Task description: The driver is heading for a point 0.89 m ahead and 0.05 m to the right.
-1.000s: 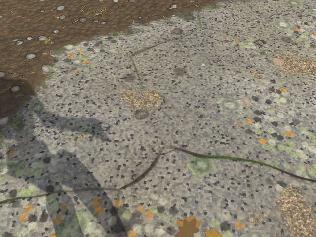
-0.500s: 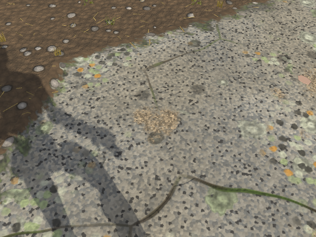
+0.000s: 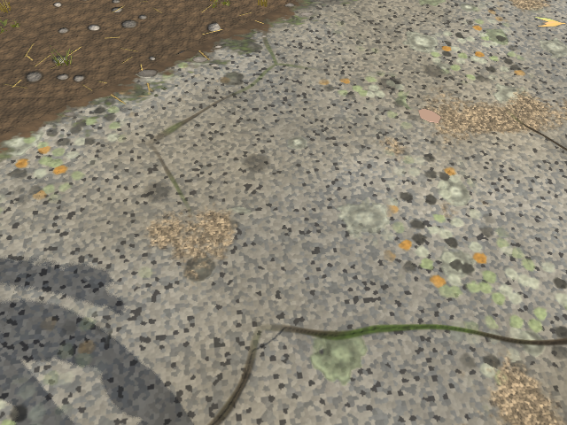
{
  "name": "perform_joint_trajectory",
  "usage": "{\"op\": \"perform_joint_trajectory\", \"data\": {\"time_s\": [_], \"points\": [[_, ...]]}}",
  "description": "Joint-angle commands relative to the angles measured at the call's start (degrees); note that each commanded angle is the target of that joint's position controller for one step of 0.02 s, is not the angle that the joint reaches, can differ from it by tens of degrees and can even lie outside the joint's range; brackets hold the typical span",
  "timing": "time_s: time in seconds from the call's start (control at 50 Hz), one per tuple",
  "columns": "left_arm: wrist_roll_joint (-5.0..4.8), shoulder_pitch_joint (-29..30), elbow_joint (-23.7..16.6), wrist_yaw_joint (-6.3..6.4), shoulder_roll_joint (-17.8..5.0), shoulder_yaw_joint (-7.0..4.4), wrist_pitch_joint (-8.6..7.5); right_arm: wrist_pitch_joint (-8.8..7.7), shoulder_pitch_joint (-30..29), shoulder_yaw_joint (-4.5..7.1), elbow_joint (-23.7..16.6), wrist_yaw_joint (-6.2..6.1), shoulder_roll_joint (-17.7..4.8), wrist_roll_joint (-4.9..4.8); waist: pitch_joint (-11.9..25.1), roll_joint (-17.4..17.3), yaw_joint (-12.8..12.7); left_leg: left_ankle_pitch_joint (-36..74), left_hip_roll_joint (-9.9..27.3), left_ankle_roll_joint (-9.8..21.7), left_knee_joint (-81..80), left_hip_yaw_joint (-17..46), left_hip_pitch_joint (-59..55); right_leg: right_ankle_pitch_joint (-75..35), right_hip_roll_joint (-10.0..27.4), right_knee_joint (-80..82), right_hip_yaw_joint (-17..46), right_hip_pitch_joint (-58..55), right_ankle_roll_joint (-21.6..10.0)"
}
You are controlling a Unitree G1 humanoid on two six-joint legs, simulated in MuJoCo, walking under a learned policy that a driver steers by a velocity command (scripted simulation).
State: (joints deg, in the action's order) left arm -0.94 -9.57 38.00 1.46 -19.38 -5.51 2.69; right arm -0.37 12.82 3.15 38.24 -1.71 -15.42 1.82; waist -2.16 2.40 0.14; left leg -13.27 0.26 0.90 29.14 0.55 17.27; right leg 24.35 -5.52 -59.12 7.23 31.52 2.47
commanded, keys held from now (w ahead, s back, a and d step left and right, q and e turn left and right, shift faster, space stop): e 0.32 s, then w+e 0.10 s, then w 0.02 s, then w+q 0.56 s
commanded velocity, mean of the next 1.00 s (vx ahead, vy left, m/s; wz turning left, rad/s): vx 0.23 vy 0.00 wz -0.16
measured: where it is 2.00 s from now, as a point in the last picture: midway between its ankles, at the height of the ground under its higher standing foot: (268, 317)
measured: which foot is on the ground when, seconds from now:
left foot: down 0.00-0.32, up 0.34-0.84, down 0.86-1.00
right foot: up 0.00-0.30, down 0.32-0.88, up 0.90-1.00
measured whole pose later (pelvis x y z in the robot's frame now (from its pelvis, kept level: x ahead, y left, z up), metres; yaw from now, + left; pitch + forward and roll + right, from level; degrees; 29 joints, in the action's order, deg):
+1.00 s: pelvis +0.22 -0.01 +0.00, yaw -6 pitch +2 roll -1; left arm -0.2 -16.2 41.7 -0.4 -17.8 -2.9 -5.6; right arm -3.7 14.2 2.9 38.3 2.0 -17.1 -0.7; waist -2.1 1.3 -0.3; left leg -11.6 -4.0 4.7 29.0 0.3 19.4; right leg 20.4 1.9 -65.3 1.9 23.6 -0.3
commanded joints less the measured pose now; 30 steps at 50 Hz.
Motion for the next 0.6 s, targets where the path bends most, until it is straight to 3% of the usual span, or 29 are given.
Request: {"op": "perform_joint_trajectory", "data": {"time_s": [0.02,0.08,0.14,0.24,0.28,0.3,0.32,0.34,0.36,0.38,0.4,0.42,0.44,0.48,0.54,0.6], "points": [[-0.18,-3.21,-2.26,0.29,-4.47,-1.73,0.39,-1.0,-5.63,1.47,-5.59,-0.86,-6.76,-0.86,3.18,-9.27,-1.47,14.55,13.09,9.57,-10.98,9.93,-7.11,-2.13,3.05,-11.6,-1.39,5.61,2.85],[-0.73,2.0,-5.09,-0.14,-2.73,-0.82,0.27,-0.08,-1.27,2.05,-4.31,-1.44,-7.75,-0.49,4.22,-11.28,2.02,19.32,14.18,11.31,-10.13,7.48,-14.36,-2.87,4.7,-4.3,-3.77,7.18,4.55],[-0.42,3.52,-6.6,-0.98,-1.5,-0.01,0.34,0.51,-0.76,3.09,-3.79,-1.29,-9.96,-0.8,5.86,-11.96,2.96,21.57,16.34,12.22,-9.47,5.84,-16.21,-0.44,6.75,3.73,-5.56,2.68,4.47],[-0.48,2.67,-7.5,-2.03,-2.42,-0.24,1.12,0.65,-2.74,4.12,-3.26,0.01,-11.85,-1.98,6.49,-13.31,2.32,25.19,18.1,12.0,-7.83,2.42,-13.23,-0.69,6.51,16.39,-10.02,-7.37,1.73],[-0.59,0.49,-7.09,-2.57,-2.29,-0.54,1.41,0.58,-3.96,4.34,-2.87,0.19,-12.07,-3.07,6.73,-12.81,0.42,24.97,18.0,10.01,-4.69,0.73,-12.31,-6.24,5.83,25.94,-11.37,-12.36,-0.8],[-0.52,-1.9,-6.19,-2.6,-2.53,-0.9,1.41,0.52,-3.9,4.23,-2.35,0.17,-11.32,-3.65,7.05,-11.76,-0.9,22.02,16.77,7.55,-1.46,-1.46,-10.05,-12.24,4.63,33.23,-12.08,-17.5,-2.7],[-0.38,-4.1,-5.62,-2.09,-4.95,-1.81,1.35,0.27,-0.67,3.75,-0.94,0.36,-9.27,-3.3,7.8,-6.53,-1.14,14.21,14.14,3.08,4.79,-5.24,-3.67,-21.07,5.6,37.92,-8.01,-25.93,-4.94],[-0.37,-7.23,-6.1,-1.03,-11.52,-3.38,0.94,0.18,-0.95,2.34,-2.79,0.71,-5.05,-0.08,8.92,10.94,-0.48,-15.29,7.22,-3.05,22.12,-10.67,14.05,-38.81,19.92,37.67,11.69,-37.57,-11.12],[1.2,-8.36,-6.52,-1.46,-13.45,-3.53,-0.61,-0.22,-6.45,2.47,-5.71,0.29,-6.24,-0.05,9.91,13.5,-3.82,-26.29,0.55,-4.73,33.35,-2.67,24.56,-28.62,28.13,39.83,24.72,-34.61,-23.0],[1.21,-9.01,-5.95,-1.87,-10.22,-2.69,-2.12,-0.62,-9.23,3.17,-6.05,0.43,-8.54,-1.36,8.73,7.7,-5.41,-22.65,2.17,-3.88,36.86,2.29,27.2,-12.19,25.63,43.24,23.54,-34.15,-22.69],[0.45,-7.65,-5.01,-1.74,-7.94,-1.86,-3.06,-1.03,-10.0,3.64,-6.11,0.82,-9.54,-2.25,5.32,6.63,-3.99,-16.61,3.34,-2.46,35.49,3.28,28.98,1.16,22.68,45.17,21.08,-32.53,-19.51],[-0.25,-5.86,-5.09,-1.42,-6.57,-1.31,-3.41,-1.42,-9.58,4.04,-5.04,0.8,-9.94,-2.15,2.84,4.97,-3.11,-11.91,4.01,-2.12,33.47,3.37,29.4,6.64,20.69,46.65,19.76,-30.94,-17.43],[-0.39,-4.15,-5.14,-1.04,-5.52,-0.62,-3.55,-1.76,-8.7,4.16,-4.6,0.89,-10.24,-1.74,1.56,6.06,-2.06,-7.61,4.18,-2.45,31.22,3.25,28.88,6.32,19.48,47.81,18.16,-29.81,-16.51],[0.79,-3.95,-4.84,-0.47,-3.71,0.35,-4.16,-2.76,-5.97,3.62,-2.47,1.78,-8.5,-1.81,2.76,6.78,-1.17,-0.08,3.69,-3.12,28.68,1.31,25.29,0.77,17.28,49.35,13.36,-29.39,-15.27],[1.14,-5.64,-3.32,-0.42,-4.81,0.24,-5.47,-3.55,-7.38,2.5,-1.35,2.37,-6.36,-2.3,1.91,5.24,-2.5,6.31,3.78,-3.69,19.53,-0.02,22.04,-6.67,16.16,49.98,7.36,-28.72,-13.95],[1.09,-7.48,-1.72,-0.69,-6.54,-0.12,-6.2,-3.57,-9.11,1.73,-1.71,2.84,-5.78,-2.92,0.18,5.21,-3.98,8.33,4.01,-3.63,13.21,0.02,20.39,-7.27,17.96,51.19,5.78,-27.82,-14.26]]}}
